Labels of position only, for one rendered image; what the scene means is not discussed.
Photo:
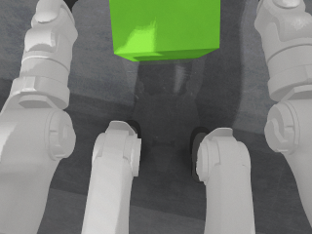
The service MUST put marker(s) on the robot foot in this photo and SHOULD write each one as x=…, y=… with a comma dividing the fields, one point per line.
x=196, y=138
x=135, y=126

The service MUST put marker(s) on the robot right foot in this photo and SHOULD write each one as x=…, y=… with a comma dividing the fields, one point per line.
x=196, y=138

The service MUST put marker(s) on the left robot forearm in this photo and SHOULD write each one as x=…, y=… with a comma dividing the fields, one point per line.
x=46, y=59

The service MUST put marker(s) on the robot left foot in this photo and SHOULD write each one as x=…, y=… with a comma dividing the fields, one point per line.
x=135, y=126

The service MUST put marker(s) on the robot right upper arm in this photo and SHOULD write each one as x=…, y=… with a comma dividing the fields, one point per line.
x=288, y=130

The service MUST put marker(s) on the robot left upper arm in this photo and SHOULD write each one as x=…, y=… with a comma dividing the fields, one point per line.
x=32, y=142

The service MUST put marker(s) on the right robot forearm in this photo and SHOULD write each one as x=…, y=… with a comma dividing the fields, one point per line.
x=286, y=37

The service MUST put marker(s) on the left robot hand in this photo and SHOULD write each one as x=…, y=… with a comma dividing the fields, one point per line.
x=70, y=4

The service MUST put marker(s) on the carton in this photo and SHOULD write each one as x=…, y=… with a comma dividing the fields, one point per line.
x=147, y=30

